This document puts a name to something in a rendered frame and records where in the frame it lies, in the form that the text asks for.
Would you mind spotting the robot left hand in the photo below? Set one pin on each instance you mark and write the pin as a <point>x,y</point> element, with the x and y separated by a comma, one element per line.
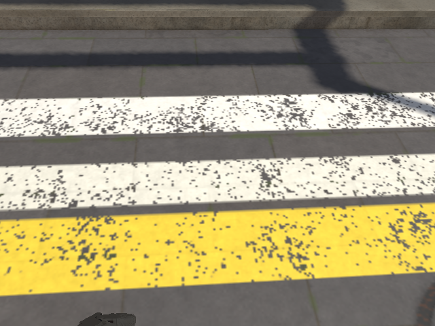
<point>118,319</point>

